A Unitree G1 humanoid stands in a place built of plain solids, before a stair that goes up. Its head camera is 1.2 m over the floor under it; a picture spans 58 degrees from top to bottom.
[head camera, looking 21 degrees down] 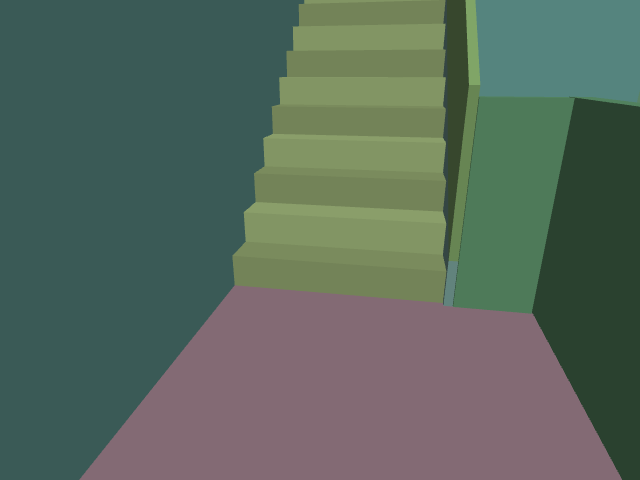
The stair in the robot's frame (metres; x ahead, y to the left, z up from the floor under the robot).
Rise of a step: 0.20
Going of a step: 0.24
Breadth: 1.23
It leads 10 degrees to the right of straight ahead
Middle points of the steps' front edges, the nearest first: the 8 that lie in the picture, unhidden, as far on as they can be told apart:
2.25 -0.08 0.20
2.48 -0.13 0.39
2.71 -0.17 0.59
2.94 -0.21 0.79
3.18 -0.25 0.98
3.41 -0.29 1.18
3.64 -0.34 1.37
3.88 -0.38 1.57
